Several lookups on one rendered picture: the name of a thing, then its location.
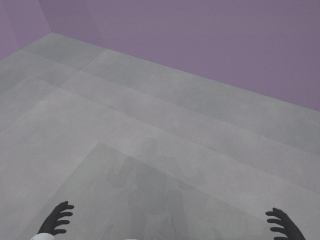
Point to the right robot hand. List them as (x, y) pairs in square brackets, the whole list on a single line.
[(290, 229)]

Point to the left robot hand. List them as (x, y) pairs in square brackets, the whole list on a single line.
[(51, 222)]

